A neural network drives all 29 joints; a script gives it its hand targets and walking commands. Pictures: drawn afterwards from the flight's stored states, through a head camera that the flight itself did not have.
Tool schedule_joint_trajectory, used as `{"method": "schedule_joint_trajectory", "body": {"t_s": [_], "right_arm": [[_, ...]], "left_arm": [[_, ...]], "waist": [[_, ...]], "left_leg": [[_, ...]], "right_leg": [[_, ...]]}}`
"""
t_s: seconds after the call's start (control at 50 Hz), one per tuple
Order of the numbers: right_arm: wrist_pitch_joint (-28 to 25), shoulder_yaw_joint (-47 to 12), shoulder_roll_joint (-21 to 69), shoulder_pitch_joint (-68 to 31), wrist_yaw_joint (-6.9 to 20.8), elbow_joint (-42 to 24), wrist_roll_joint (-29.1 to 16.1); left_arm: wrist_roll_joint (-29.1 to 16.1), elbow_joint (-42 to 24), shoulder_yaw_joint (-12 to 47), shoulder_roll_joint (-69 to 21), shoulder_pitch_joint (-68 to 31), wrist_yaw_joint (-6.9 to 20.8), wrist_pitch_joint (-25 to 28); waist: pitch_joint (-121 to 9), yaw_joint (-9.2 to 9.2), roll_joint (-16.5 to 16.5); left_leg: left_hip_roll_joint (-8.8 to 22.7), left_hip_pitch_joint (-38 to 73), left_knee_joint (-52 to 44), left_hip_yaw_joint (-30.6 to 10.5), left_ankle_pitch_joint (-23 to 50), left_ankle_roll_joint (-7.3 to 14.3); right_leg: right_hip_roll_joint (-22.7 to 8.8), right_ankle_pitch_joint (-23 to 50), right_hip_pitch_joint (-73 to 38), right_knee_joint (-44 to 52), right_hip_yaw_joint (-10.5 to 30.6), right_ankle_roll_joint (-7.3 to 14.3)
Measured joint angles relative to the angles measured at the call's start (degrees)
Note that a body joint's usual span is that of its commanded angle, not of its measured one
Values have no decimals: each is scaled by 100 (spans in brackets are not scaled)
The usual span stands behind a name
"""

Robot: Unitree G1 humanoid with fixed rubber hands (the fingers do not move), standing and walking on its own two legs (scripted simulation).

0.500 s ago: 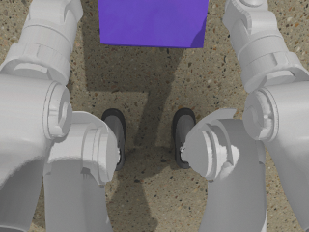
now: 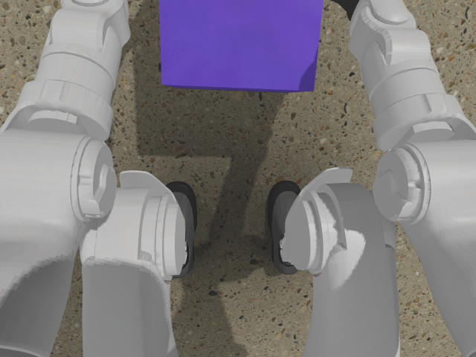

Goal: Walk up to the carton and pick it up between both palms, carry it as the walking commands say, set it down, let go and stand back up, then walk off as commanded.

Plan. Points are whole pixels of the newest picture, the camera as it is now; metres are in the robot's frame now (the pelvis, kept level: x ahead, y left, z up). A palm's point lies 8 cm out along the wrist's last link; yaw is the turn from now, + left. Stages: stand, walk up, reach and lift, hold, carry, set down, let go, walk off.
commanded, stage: reach and lift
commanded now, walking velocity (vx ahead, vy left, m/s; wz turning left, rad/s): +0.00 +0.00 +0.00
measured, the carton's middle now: (238, 9) +0.54 +0.00 -0.27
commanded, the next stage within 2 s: none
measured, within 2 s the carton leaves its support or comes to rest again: leaves its support in 0.28 s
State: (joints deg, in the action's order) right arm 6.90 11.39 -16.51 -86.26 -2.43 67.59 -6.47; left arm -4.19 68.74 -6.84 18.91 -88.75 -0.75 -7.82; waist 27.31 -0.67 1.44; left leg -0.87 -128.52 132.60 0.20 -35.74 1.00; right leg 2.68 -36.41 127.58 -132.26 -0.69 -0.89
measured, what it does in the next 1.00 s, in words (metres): stands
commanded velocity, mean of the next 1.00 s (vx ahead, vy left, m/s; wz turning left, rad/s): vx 0.00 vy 0.00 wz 0.00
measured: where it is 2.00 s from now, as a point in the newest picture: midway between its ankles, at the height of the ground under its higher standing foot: (233, 242)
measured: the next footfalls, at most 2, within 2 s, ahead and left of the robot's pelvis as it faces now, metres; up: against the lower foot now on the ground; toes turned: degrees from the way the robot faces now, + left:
none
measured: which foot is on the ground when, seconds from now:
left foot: down 0.00-1.00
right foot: down 0.00-1.00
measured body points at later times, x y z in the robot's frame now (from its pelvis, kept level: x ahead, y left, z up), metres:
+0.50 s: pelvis -0.01 +0.00 +0.01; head +0.35 +0.01 +0.28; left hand +0.55 +0.15 -0.15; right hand +0.54 -0.14 -0.15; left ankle +0.10 +0.11 -0.31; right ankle +0.10 -0.12 -0.31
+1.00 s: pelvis +0.00 +0.00 +0.04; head +0.35 +0.02 +0.32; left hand +0.55 +0.15 -0.10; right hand +0.54 -0.14 -0.10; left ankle +0.10 +0.12 -0.31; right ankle +0.10 -0.12 -0.31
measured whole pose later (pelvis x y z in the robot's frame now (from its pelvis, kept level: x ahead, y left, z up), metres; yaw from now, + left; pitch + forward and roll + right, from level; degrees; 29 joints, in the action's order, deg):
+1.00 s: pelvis +0.00 +0.00 +0.04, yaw +0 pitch +40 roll -2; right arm 15.6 19.6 -5.6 -74.2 -15.9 45.9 0.7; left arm 3.3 50.8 -14.3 10.5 -77.6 -10.1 -15.7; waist 11.1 -1.0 0.5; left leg -5.4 -130.0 122.7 -2.1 -33.0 -1.6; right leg 5.8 -34.3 128.7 -122.4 1.2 -3.1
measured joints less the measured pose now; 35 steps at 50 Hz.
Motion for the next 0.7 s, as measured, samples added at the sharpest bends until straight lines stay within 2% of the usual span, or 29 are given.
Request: {"method": "schedule_joint_trajectory", "body": {"t_s": [0.14,0.26,0.36,0.48,0.7], "right_arm": [[41,-120,28,95,-112,-94,-84],[131,-322,112,235,-337,-241,-289],[188,-256,248,371,-535,-438,-316],[289,45,387,416,-639,-677,-94],[652,566,658,573,-692,-1426,476]], "left_arm": [[-109,-91,113,-26,107,-127,-13],[-285,-216,320,-35,289,-365,-71],[-360,-367,317,-79,441,-562,-114],[-200,-445,74,-130,368,-636,-213],[332,-878,-543,-275,333,-582,-501]], "waist": [[-74,-9,-20],[-195,-32,-37],[-338,-53,-38],[-466,-48,-63],[-819,-24,-162]], "left_leg": [[-36,-5,-15,-3,-24,-3],[-92,-8,-65,-38,2,-40],[-153,-10,-162,-73,91,-93],[-208,-18,-317,-96,247,-140],[-318,-95,-621,-139,369,-193]], "right_leg": [[27,-31,-5,20,21,-30],[72,-12,-12,74,33,-64],[128,66,-11,163,58,-99],[161,214,5,304,80,-112],[204,314,71,599,121,-151]]}}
